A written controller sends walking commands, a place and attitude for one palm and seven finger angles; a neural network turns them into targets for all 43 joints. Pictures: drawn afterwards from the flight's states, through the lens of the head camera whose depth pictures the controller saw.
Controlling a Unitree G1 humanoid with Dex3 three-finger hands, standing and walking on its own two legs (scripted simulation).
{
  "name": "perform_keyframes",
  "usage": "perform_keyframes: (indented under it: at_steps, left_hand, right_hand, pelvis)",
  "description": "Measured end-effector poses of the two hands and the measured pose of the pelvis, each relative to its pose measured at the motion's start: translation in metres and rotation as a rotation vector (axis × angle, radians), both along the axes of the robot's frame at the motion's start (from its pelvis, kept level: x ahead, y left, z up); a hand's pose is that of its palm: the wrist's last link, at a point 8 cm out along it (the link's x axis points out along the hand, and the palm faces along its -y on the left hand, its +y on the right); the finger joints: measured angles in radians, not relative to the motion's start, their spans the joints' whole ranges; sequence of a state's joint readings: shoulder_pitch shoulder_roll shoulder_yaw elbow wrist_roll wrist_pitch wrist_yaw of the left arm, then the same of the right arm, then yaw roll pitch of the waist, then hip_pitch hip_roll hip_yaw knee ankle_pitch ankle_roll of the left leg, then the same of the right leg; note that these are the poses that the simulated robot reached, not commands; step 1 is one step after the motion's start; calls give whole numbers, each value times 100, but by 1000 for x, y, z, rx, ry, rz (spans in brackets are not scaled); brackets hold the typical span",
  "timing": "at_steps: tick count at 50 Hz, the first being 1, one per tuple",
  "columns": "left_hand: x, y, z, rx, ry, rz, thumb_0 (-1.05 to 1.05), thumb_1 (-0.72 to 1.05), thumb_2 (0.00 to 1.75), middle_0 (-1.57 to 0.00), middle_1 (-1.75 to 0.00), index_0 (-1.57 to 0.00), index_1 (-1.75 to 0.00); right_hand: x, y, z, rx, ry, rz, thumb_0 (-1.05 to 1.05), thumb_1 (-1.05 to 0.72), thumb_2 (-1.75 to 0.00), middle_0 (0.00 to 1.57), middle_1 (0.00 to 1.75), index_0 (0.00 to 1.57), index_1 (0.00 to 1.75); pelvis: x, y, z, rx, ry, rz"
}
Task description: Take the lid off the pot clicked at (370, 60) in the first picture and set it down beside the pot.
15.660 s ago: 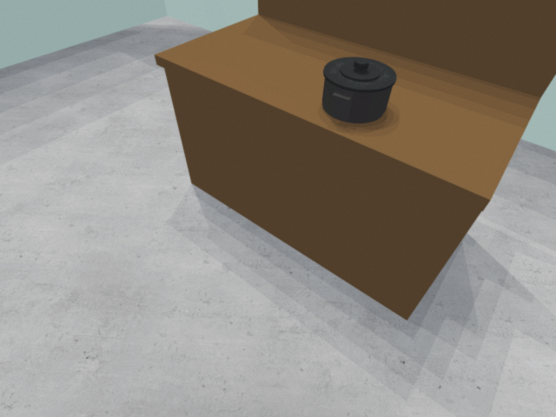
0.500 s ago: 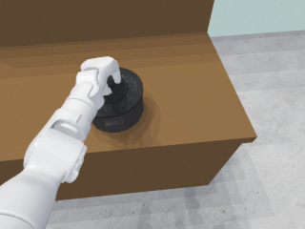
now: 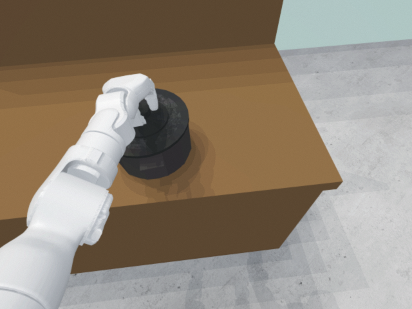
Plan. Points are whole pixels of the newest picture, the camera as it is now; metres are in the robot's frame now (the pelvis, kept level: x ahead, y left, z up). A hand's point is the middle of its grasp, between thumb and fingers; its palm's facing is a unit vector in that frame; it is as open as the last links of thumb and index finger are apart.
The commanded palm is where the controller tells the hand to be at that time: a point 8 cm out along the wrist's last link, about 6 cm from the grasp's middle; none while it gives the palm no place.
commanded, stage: lift the lid straight up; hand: left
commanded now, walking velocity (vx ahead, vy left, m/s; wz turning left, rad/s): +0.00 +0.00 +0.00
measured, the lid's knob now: (140, 111) +0.52 +0.11 +0.08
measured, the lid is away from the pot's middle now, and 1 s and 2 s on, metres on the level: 0.01 0.01 0.02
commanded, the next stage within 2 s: move the lid sideways beside the pot in 1.72 s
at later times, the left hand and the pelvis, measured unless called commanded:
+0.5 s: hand (137, 99) +0.49 +0.10 +0.14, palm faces -0.33 -0.09 -0.94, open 6.8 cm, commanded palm +0.50 +0.11 +0.21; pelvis -0.01 +0.00 +0.00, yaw +1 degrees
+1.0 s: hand (121, 83) +0.49 +0.12 +0.18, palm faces -0.31 -0.09 -0.94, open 6.8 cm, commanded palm +0.50 +0.12 +0.25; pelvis +0.00 +0.00 +0.00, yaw +1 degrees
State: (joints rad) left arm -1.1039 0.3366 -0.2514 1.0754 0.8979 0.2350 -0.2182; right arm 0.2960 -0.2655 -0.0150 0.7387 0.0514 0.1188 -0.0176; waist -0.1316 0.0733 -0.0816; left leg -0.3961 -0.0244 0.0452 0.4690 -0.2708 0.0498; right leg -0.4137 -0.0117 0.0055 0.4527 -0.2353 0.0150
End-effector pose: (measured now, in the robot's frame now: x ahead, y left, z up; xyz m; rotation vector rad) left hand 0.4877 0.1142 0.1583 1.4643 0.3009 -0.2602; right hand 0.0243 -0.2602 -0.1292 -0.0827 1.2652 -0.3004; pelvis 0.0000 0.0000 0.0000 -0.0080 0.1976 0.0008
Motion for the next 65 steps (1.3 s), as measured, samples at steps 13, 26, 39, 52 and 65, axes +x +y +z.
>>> perform_keyframes:
  at_steps: [13, 26, 39, 52, 65]
  left_hand:
    - [-6, -1, 21, 23, -10, 0, -1, 44, 57, -64, -96, -63, -94]
    - [-1, -13, 42, 9, -23, 23, -1, 44, 58, -64, -96, -63, -94]
    - [7, -5, 61, 15, -24, 31, -1, 44, 57, -64, -96, -63, -94]
    - [2, 9, 81, 17, -37, 43, -1, 44, 57, -64, -96, -64, -94]
    - [1, 11, 102, 13, -54, 46, -1, 44, 58, -65, -96, -64, -94]
  right_hand:
    - [10, 1, -1, 5, -39, 39, 0, -91, -90, 20, 30, 20, 29]
    - [19, -3, 2, -4, -78, 47, 0, -91, -90, 20, 30, 20, 29]
    - [9, -8, 5, -17, -49, 43, 0, -91, -90, 20, 30, 20, 29]
    - [25, -2, 9, -13, -89, 73, 0, -91, -90, 20, 30, 20, 29]
    - [32, 8, 10, -16, -119, 103, 0, -91, -90, 20, 30, 20, 29]
  pelvis:
    - [-4, 0, 1, 4, -21, 16]
    - [-6, -3, 1, 8, -23, 10]
    - [-3, -4, 3, 5, -27, 11]
    - [-4, 0, 4, 4, -43, 18]
    - [-8, 7, 4, 4, -41, 28]
